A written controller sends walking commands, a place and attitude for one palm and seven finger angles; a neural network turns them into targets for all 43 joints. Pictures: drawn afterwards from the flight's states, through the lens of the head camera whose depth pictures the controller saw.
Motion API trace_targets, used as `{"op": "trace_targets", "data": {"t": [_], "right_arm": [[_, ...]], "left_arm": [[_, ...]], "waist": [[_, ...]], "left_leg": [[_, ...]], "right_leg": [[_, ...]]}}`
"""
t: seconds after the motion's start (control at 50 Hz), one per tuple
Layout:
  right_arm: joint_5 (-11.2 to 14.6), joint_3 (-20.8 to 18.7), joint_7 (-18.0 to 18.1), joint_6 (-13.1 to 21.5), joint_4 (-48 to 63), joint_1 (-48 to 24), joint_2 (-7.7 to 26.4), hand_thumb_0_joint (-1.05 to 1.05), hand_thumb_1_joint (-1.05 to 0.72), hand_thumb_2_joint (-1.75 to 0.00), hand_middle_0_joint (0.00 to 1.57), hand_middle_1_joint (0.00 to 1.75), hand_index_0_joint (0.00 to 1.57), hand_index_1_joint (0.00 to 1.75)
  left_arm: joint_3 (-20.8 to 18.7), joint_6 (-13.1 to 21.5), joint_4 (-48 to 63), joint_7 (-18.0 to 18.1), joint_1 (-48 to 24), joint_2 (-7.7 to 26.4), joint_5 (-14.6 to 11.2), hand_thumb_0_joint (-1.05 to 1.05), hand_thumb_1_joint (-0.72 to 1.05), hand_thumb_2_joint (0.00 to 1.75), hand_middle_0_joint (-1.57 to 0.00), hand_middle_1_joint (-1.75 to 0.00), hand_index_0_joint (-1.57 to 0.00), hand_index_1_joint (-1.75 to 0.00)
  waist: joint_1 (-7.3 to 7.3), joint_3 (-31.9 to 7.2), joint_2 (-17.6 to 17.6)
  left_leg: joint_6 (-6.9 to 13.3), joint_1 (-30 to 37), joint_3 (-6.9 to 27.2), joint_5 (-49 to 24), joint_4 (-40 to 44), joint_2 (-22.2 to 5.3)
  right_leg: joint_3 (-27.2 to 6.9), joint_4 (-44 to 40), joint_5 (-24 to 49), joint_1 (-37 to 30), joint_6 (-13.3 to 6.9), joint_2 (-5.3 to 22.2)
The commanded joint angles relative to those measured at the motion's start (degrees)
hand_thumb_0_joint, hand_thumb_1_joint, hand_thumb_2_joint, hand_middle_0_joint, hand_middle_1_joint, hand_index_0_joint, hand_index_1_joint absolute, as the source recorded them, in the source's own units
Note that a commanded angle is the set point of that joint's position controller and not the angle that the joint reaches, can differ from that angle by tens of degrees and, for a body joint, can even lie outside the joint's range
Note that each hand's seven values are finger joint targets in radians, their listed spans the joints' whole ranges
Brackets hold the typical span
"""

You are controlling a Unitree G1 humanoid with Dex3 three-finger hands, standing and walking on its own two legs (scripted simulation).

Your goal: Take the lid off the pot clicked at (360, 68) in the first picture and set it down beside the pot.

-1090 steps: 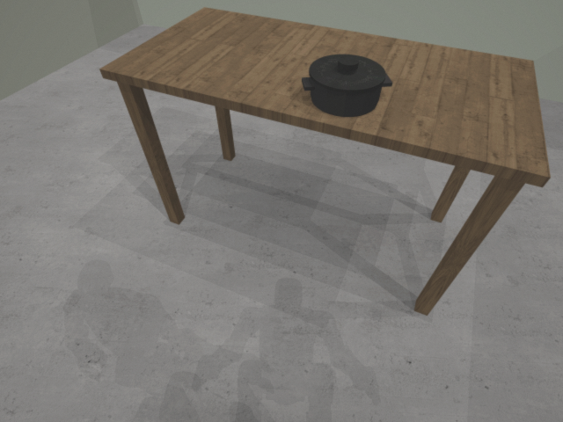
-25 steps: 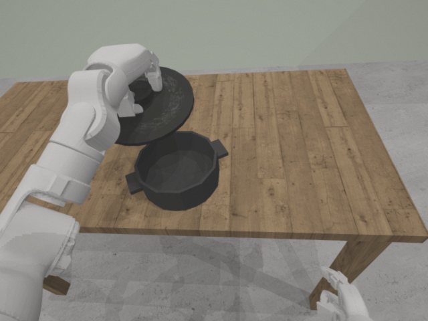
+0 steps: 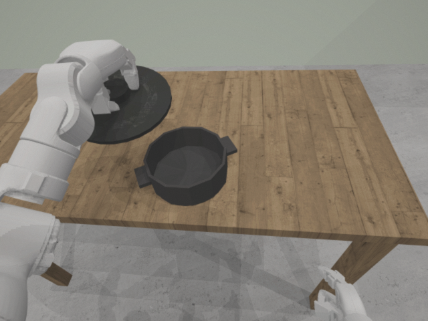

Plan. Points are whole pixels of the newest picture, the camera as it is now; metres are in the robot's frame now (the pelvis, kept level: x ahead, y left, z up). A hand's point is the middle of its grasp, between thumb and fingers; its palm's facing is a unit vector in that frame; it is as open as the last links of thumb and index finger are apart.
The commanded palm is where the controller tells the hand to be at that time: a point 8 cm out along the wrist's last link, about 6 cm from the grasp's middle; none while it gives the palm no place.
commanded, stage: move the lid sideways beside the pot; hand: left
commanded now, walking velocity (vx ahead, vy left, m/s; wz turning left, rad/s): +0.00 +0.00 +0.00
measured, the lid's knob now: (114, 91) +0.46 +0.20 +0.22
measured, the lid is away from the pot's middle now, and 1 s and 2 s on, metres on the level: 0.11 0.23 0.22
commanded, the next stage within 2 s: lower the lid onto the table in 1.18 s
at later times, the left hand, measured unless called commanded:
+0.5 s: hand (75, 94) +0.42 +0.25 +0.24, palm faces -0.18 +0.01 -0.98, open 8.1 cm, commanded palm +0.40 +0.26 +0.31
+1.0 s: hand (45, 96) +0.43 +0.31 +0.23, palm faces -0.22 -0.01 -0.97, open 8.1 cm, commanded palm +0.41 +0.31 +0.31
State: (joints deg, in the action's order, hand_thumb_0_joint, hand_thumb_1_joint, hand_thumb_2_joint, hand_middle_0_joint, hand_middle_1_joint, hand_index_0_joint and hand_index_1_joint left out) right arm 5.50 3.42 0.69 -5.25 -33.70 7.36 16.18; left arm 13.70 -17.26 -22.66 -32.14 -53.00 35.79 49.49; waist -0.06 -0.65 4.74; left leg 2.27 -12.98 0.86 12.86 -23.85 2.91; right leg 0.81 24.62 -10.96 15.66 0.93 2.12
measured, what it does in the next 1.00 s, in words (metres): stands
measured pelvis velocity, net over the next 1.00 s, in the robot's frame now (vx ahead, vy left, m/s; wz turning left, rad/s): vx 0.00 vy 0.01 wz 0.01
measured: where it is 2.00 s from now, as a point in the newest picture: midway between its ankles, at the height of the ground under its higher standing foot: outside the picture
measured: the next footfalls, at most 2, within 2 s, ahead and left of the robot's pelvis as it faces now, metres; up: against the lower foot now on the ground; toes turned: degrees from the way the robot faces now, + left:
none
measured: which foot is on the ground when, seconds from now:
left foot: down 0.00-1.00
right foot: down 0.00-1.00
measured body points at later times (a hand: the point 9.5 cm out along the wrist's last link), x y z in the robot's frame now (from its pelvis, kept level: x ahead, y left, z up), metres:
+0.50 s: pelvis +0.00 +0.00 +0.00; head +0.02 -0.03 +0.45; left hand +0.43 +0.25 +0.29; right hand +0.15 -0.25 -0.11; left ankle -0.01 +0.10 -0.74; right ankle +0.02 -0.13 -0.74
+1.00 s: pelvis +0.00 +0.01 +0.00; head +0.04 -0.01 +0.45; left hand +0.43 +0.31 +0.28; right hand +0.14 -0.25 -0.12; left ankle -0.01 +0.10 -0.74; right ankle +0.02 -0.13 -0.74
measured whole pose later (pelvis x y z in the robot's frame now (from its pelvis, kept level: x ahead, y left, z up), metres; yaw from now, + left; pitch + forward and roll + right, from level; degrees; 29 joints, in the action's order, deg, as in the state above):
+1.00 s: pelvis +0.00 +0.01 +0.00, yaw +1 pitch +4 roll -1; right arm 6.2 2.5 2.4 -8.8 -34.4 10.4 17.5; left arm 3.8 -5.4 -35.0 -32.9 -53.6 47.5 51.5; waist -1.6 0.6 3.7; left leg 2.7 -15.4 1.8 12.6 -24.1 2.6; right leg 1.8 20.8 -8.9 15.9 1.2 1.7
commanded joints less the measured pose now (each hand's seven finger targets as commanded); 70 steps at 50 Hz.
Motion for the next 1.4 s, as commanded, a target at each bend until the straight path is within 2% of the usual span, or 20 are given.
{"op": "trace_targets", "data": {"t": [0.0,0.1,0.2,0.24,0.26,0.38,0.4,0.48,0.56,0.62,0.7,0.82,0.88,0.96,1.0,1.06,1.1,1.28,1.3,1.38], "right_arm": [[-0.2,-2.7,0.6,2.4,8.7,-5.7,6.3,0.00,-0.90,-0.90,0.20,0.30,0.20,0.30],[-0.3,-2.9,1.0,2.7,8.3,-4.4,6.7,0.00,-0.90,-0.90,0.20,0.30,0.20,0.30],[-0.1,-3.0,0.8,2.0,8.5,-3.9,7.1,0.00,-0.90,-0.90,0.20,0.30,0.20,0.30],[0.1,-3.1,1.0,1.6,8.7,-4.4,6.9,0.00,-0.90,-0.90,0.20,0.30,0.20,0.30],[0.1,-3.3,1.1,1.5,8.4,-3.9,7.4,0.00,-0.90,-0.90,0.20,0.30,0.20,0.30],[0.1,-3.5,1.3,1.2,8.6,-3.3,8.4,0.00,-0.90,-0.90,0.20,0.30,0.20,0.30],[0.1,-3.3,1.3,1.1,8.6,-3.1,7.5,0.00,-0.90,-0.90,0.20,0.30,0.20,0.30],[0.1,-3.8,1.3,1.1,8.8,-3.0,8.2,0.00,-0.90,-0.90,0.20,0.30,0.20,0.30],[0.4,-3.5,1.6,0.1,7.8,-2.7,7.8,0.00,-0.90,-0.90,0.20,0.30,0.20,0.30],[0.1,-3.5,1.8,-0.2,7.6,-2.4,8.2,0.00,-0.90,-0.90,0.20,0.30,0.20,0.30],[0.2,-3.5,1.6,-0.4,7.7,-1.9,8.0,0.00,-0.90,-0.90,0.20,0.30,0.20,0.30],[0.4,-3.7,1.8,-1.5,6.9,-1.2,8.6,0.00,-0.90,-0.90,0.20,0.30,0.20,0.30],[0.5,-4.0,1.9,-1.3,7.4,-1.1,9.1,0.00,-0.90,-0.90,0.20,0.30,0.20,0.30],[0.6,-3.7,2.6,-1.7,6.4,0.1,8.7,0.00,-0.90,-0.90,0.20,0.30,0.20,0.30],[0.3,-3.9,2.4,-1.0,6.7,0.5,8.5,0.00,-0.90,-0.90,0.20,0.30,0.20,0.30],[0.2,-3.9,2.7,-1.2,5.7,1.1,8.9,0.00,-0.90,-0.90,0.20,0.30,0.20,0.30],[0.3,-4.0,2.3,-1.4,5.7,1.7,8.7,0.00,-0.90,-0.90,0.20,0.30,0.20,0.30],[-0.1,-4.7,1.2,-1.2,6.2,1.7,9.6,0.00,-0.90,-0.90,0.20,0.30,0.20,0.30],[-0.1,-4.2,1.1,-1.4,6.0,1.9,8.8,0.00,-0.90,-0.90,0.20,0.30,0.20,0.30],[0.4,-4.5,0.7,-1.4,7.0,0.7,9.3,0.00,-0.90,-0.90,0.20,0.30,0.20,0.30]], "left_arm": [[-12.1,1.1,13.3,4.0,-34.6,18.7,2.1,0.00,0.49,1.15,-0.87,-0.95,-0.88,-0.96],[-15.4,2.7,12.3,4.0,-34.9,22.7,2.1,0.00,0.49,1.15,-0.87,-0.95,-0.88,-0.96],[-15.9,3.4,8.7,3.5,-30.7,23.3,2.1,0.00,0.49,1.15,-0.87,-0.95,-0.88,-0.96],[-13.1,3.6,8.5,2.9,-32.1,20.4,2.1,0.00,0.49,1.15,-0.87,-0.95,-0.88,-0.96],[-15.2,3.7,7.7,3.0,-31.6,23.0,2.2,0.00,0.49,1.15,-0.87,-0.95,-0.88,-0.96],[-16.8,5.9,8.1,3.3,-31.1,26.0,1.1,0.00,0.49,1.15,-0.87,-0.95,-0.88,-0.96],[-17.5,6.3,10.0,3.2,-33.3,27.0,1.9,0.00,0.49,1.15,-0.87,-0.95,-0.88,-0.96],[-16.6,7.2,8.7,3.2,-30.9,25.8,0.9,0.00,0.49,1.15,-0.87,-0.95,-0.88,-0.96],[-16.2,7.4,4.2,2.5,-32.1,26.2,2.0,0.00,0.49,1.15,-0.87,-0.95,-0.88,-0.96],[-19.5,8.5,4.1,3.1,-32.8,30.6,2.6,0.00,0.49,1.15,-0.87,-0.95,-0.88,-0.96],[-19.0,9.8,5.8,3.0,-33.3,30.4,2.3,0.00,0.49,1.15,-0.87,-0.95,-0.88,-0.96],[-19.6,10.3,0.3,2.6,-30.6,31.3,2.7,0.00,0.49,1.15,-0.87,-0.95,-0.88,-0.96],[-18.6,11.3,2.8,3.2,-31.6,31.0,1.8,0.00,0.49,1.15,-0.87,-0.95,-0.88,-0.96],[-18.9,12.1,-0.4,3.0,-35.1,32.6,3.1,0.00,0.49,1.15,-0.87,-0.95,-0.88,-0.96],[-20.7,13.4,4.7,3.9,-36.4,34.9,3.1,0.00,0.49,1.15,-0.87,-0.95,-0.88,-0.96],[-22.0,13.4,-0.4,3.5,-34.7,35.9,3.6,0.00,0.49,1.15,-0.87,-0.95,-0.88,-0.96],[-19.4,13.6,-1.4,3.3,-32.5,32.3,3.0,0.00,0.49,1.15,-0.87,-0.95,-0.88,-0.96],[-22.6,12.1,2.3,3.4,-28.7,34.5,2.3,0.00,0.49,1.15,-0.87,-0.95,-0.88,-0.96],[-22.7,11.5,0.4,3.1,-27.7,34.2,3.0,0.00,0.49,1.15,-0.87,-0.95,-0.88,-0.96],[-17.2,10.5,4.4,2.9,-28.4,28.5,1.8,0.00,0.49,1.15,-0.87,-0.95,-0.88,-0.96]], "waist": [[-0.34,-25.6,-2.1],[-0.15,-26.9,-1.3],[-0.04,-24.6,-2.6],[-0.82,-22.6,-2.6],[-0.50,-22.7,-3.1],[-1.04,-23.5,0.7],[-0.62,-25.4,-0.8],[-1.22,-24.5,1.5],[-1.48,-21.9,-1.6],[-1.10,-24.0,-0.9],[-1.24,-26.1,0.6],[-1.68,-21.8,-0.9],[-2.26,-23.4,2.7],[-2.55,-23.2,1.5],[-1.96,-28.1,4.5],[-2.14,-25.4,3.2],[-2.56,-24.7,2.0],[-1.72,-26.7,6.0],[-1.36,-26.1,2.4],[-2.29,-24.6,3.8]], "left_leg": [[1.2,8.3,1.1,-18.4,1.5,-1.2],[1.2,8.2,1.4,-19.4,1.6,-1.2],[1.2,6.3,1.2,-19.2,1.9,-1.3],[1.3,6.4,0.8,-16.9,1.8,-1.2],[1.5,5.9,0.8,-16.1,1.7,-1.1],[1.5,6.4,1.3,-18.0,1.3,-1.0],[1.4,6.9,1.3,-19.0,1.6,-1.1],[1.5,8.3,1.6,-19.8,1.0,-1.1],[1.6,6.0,1.0,-15.7,1.8,-1.0],[1.8,5.6,1.0,-16.2,1.5,-0.8],[1.6,7.6,1.3,-20.7,1.2,-1.0],[1.7,5.8,1.1,-18.1,1.3,-1.3],[1.8,8.1,1.6,-20.9,0.9,-1.3],[1.8,6.9,1.3,-17.7,1.7,-1.1],[1.7,10.2,2.1,-23.1,1.2,-1.3],[1.8,9.0,2.0,-22.8,1.0,-1.3],[1.6,9.1,2.3,-24.8,1.1,-1.6],[1.4,12.6,3.4,-35.5,-0.8,-2.0],[1.3,11.0,3.2,-34.2,-0.1,-2.0],[1.0,11.9,3.3,-32.6,-0.1,-2.2]], "right_leg": [[1.0,-0.2,13.8,-10.0,-3.5,-1.8],[0.8,-0.3,14.8,-11.5,-3.5,-1.7],[1.1,-0.8,15.0,-11.4,-3.5,-1.6],[1.3,-1.4,13.7,-9.7,-3.4,-1.6],[1.0,-1.5,13.6,-10.3,-3.5,-1.6],[1.1,-1.7,14.6,-10.3,-3.7,-1.4],[0.9,-1.4,15.0,-11.6,-3.5,-1.7],[1.2,-2.0,14.4,-9.5,-3.8,-1.6],[1.6,-2.7,12.8,-9.0,-3.4,-1.8],[1.2,-2.5,13.8,-10.9,-3.6,-1.6],[1.0,-2.3,16.0,-11.2,-3.5,-1.9],[1.9,-3.3,14.2,-9.0,-3.6,-1.9],[1.7,-3.5,14.2,-8.4,-3.9,-1.9],[2.1,-3.9,13.1,-8.8,-3.6,-2.3],[1.6,-3.3,14.0,-9.9,-3.7,-2.5],[2.0,-3.9,14.7,-9.1,-3.9,-2.4],[2.2,-4.1,14.7,-8.5,-3.7,-2.6],[1.9,-3.6,18.3,-7.9,-3.9,-2.4],[2.1,-3.4,18.0,-8.8,-3.6,-2.8],[2.4,-3.6,16.3,-6.5,-3.7,-2.4]]}}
